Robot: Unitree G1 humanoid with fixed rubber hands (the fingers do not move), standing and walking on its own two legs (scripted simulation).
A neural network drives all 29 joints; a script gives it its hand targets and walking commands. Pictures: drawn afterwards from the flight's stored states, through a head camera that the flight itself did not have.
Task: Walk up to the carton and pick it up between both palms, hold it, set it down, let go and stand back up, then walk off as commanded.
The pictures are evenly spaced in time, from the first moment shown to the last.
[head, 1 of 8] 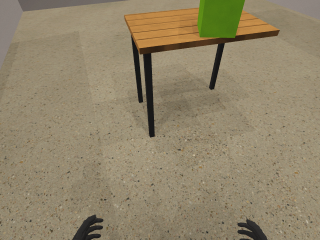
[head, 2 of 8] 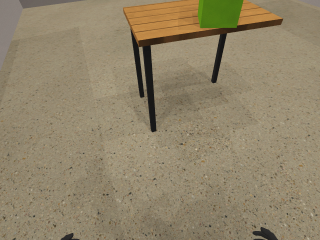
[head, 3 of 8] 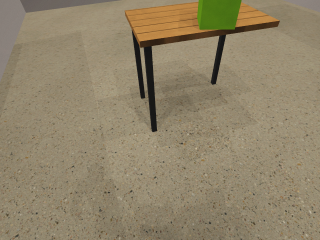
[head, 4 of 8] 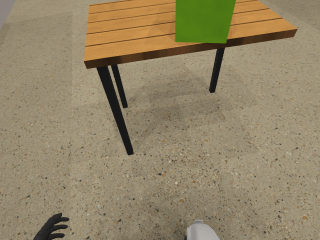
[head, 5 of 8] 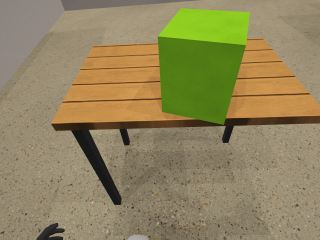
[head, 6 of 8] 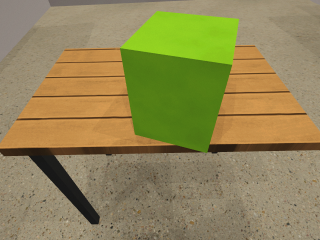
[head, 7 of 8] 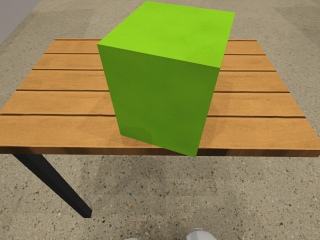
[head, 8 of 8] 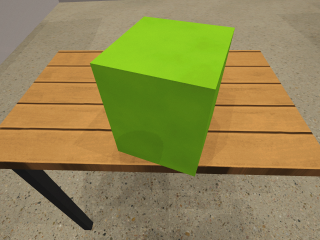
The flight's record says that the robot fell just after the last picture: no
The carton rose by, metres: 0.00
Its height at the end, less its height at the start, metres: +0.00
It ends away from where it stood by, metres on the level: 0.00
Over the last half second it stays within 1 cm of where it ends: yes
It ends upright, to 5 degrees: yes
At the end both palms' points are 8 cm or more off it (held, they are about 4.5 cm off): yes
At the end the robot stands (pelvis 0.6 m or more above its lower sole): yes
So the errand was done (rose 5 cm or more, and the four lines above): no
